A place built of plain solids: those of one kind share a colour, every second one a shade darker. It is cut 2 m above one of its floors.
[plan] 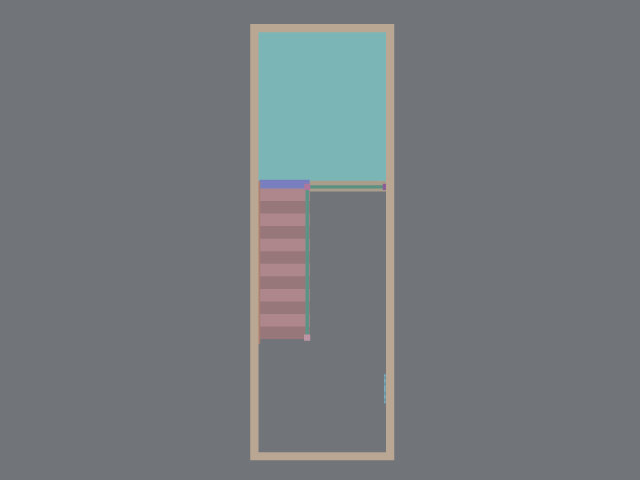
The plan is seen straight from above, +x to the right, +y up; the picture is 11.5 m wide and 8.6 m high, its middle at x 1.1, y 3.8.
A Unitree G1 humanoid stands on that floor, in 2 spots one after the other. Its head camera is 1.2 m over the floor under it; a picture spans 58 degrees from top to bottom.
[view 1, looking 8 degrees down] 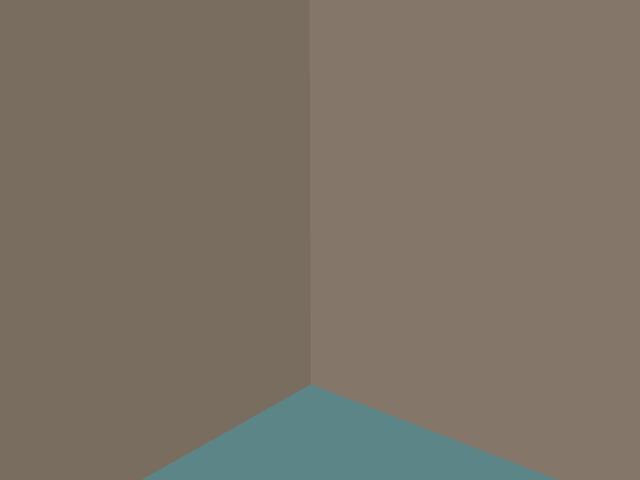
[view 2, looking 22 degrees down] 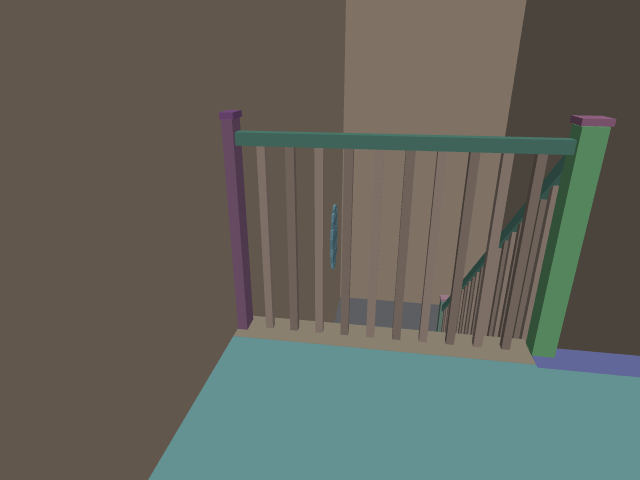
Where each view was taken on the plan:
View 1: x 0.44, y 5.96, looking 39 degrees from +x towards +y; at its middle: wall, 2.39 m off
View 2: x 1.60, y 6.52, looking -81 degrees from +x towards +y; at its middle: bal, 1.91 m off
